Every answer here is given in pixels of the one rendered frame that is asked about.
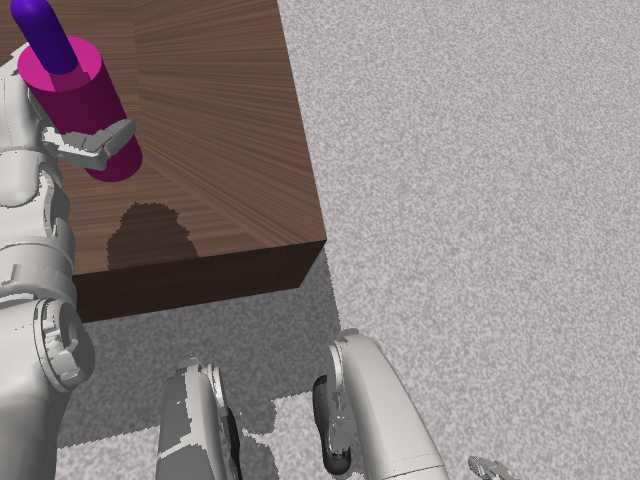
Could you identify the right robot foot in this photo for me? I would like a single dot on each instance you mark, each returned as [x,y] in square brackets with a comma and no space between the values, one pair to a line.
[334,463]

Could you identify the left robot foot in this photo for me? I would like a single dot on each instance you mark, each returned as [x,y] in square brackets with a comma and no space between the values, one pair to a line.
[235,444]

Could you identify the left robot hand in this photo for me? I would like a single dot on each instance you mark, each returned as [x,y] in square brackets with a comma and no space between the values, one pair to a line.
[24,125]

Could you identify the right robot hand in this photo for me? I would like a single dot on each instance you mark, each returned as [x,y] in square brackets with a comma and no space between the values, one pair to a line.
[489,470]

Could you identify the left robot arm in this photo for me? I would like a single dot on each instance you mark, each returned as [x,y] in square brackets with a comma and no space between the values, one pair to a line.
[44,350]

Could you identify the bottle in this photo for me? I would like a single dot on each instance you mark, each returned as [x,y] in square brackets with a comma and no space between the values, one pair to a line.
[68,78]

